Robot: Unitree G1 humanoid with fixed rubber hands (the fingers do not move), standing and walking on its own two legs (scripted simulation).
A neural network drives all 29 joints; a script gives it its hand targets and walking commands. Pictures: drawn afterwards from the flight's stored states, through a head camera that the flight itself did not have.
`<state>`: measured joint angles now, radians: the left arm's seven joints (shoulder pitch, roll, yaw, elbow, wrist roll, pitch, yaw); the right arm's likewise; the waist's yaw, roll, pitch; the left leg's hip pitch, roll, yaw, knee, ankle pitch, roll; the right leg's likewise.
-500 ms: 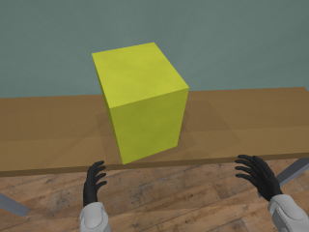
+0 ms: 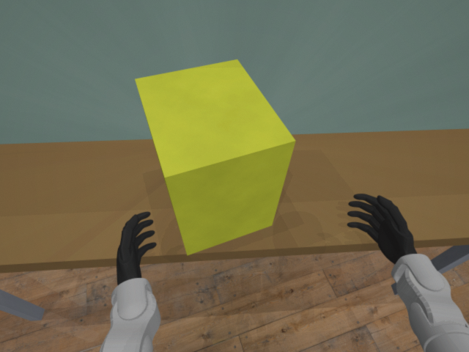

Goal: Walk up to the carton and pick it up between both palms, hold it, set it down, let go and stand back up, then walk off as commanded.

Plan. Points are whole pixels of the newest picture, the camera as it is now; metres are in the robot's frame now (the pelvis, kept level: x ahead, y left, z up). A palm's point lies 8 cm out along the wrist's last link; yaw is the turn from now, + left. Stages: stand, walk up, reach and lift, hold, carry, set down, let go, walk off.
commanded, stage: reach and lift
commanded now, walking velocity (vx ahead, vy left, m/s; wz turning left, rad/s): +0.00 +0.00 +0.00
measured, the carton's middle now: (211, 160) +0.47 +0.07 +0.02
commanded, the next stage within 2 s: none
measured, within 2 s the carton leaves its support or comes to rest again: neither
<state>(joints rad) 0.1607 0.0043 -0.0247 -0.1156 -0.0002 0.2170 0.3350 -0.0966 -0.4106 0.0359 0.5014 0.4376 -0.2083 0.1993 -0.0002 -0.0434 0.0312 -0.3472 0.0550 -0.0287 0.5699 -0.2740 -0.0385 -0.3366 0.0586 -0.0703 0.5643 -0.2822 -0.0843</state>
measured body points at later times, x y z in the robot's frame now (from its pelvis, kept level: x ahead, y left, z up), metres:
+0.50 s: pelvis -0.02 +0.01 +0.01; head +0.01 +0.03 +0.45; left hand +0.30 +0.19 +0.10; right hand +0.36 -0.20 +0.09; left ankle +0.01 +0.16 -0.73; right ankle +0.01 -0.06 -0.73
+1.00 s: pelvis -0.01 +0.00 +0.01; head +0.04 +0.02 +0.45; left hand +0.35 +0.20 +0.13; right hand +0.42 -0.19 +0.16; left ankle +0.01 +0.16 -0.73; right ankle +0.01 -0.06 -0.73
